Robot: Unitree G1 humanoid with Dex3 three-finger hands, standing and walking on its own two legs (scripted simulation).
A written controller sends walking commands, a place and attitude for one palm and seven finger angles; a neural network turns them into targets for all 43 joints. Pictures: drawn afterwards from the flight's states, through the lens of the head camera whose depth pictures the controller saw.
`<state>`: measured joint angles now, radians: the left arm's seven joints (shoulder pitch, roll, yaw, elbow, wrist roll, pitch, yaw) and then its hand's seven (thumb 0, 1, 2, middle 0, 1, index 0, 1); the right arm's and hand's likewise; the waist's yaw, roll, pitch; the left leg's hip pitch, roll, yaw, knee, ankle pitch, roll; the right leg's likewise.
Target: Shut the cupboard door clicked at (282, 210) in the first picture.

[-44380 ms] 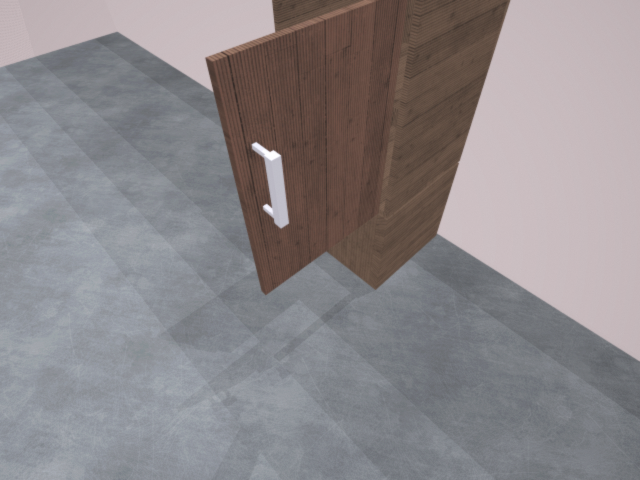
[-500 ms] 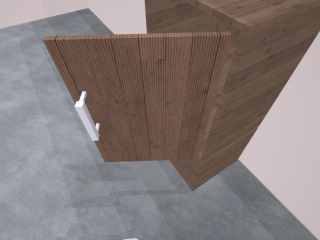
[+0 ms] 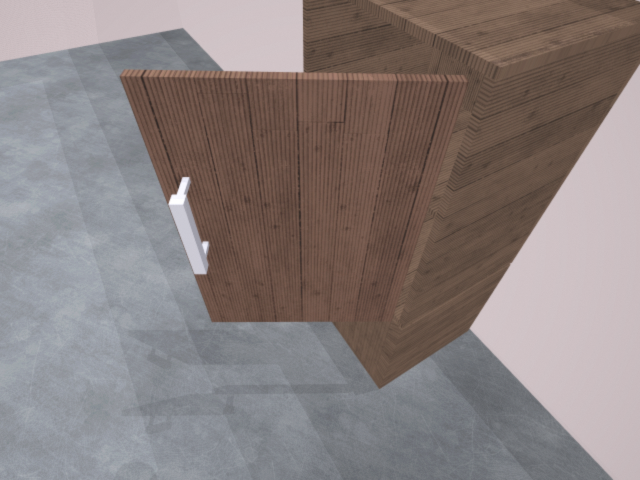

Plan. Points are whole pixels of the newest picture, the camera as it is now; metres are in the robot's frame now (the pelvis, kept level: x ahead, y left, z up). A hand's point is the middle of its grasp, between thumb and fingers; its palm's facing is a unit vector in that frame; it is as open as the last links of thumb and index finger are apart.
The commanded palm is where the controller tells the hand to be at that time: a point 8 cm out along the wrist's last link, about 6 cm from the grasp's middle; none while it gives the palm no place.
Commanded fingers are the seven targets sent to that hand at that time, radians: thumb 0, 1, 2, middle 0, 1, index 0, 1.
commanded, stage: look again from close up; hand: left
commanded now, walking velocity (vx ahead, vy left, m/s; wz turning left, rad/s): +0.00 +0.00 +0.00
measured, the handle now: (193, 228) +0.47 +0.23 +0.01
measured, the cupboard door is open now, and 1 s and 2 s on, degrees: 59 59 59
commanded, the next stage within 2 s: shuffle to correct the standing spot in 0.36 s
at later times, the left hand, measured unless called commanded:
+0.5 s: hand out of the picture -0.02 +0.20 -0.17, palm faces +0.00 -0.98 -0.19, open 7.3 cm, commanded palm none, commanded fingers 0.00 0.90 0.90 -0.20 -0.30 -0.20 -0.30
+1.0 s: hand out of the picture -0.01 +0.18 -0.18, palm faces +0.06 -0.98 -0.17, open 7.3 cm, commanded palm none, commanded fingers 0.00 0.90 0.90 -0.20 -0.30 -0.20 -0.30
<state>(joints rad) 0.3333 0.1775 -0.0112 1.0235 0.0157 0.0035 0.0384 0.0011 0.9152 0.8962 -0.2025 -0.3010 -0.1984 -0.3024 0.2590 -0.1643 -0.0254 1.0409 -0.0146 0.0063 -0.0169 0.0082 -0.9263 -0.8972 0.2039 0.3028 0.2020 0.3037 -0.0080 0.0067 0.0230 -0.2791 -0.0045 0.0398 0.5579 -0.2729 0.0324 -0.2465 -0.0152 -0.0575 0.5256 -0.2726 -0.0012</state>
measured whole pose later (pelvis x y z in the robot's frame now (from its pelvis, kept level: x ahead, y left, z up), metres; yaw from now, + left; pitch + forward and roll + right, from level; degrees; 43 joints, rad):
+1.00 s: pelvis +0.03 +0.01 +0.00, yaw +0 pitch -1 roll -1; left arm 0.38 0.14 0.01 1.08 0.01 -0.02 0.02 0.00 0.91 0.90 -0.20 -0.30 -0.20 -0.30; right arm 0.30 -0.13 -0.02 1.12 -0.01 -0.01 -0.02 0.00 -0.91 -0.90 0.20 0.30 0.20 0.30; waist 0.01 0.00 0.02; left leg -0.23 -0.02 0.04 0.55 -0.31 0.05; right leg -0.19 -0.03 -0.05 0.51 -0.31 0.02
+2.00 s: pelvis -0.07 +0.02 +0.00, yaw +1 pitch -2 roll -1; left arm 0.35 0.19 0.00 0.99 0.02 0.02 0.02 0.00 0.91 0.90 -0.20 -0.30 -0.20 -0.30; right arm 0.30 -0.17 -0.03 1.02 -0.02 0.02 0.00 0.00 -0.91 -0.90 0.20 0.30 0.20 0.30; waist -0.01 -0.01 0.02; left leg -0.36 -0.03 0.04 0.54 -0.19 0.05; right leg -0.32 -0.01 -0.03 0.53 -0.23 0.00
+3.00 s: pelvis -0.20 +0.04 +0.01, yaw -1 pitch -1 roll -1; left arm 0.40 0.15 0.04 1.07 0.01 0.01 0.02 0.00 0.91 0.90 -0.20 -0.30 -0.20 -0.30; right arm 0.33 -0.19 -0.07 1.07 -0.02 0.03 0.01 0.01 -0.92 -0.90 0.20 0.30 0.20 0.30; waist -0.03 0.02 0.01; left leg -0.52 0.01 0.04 0.90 -0.28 -0.02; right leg -0.05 0.02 -0.02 0.31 -0.24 -0.03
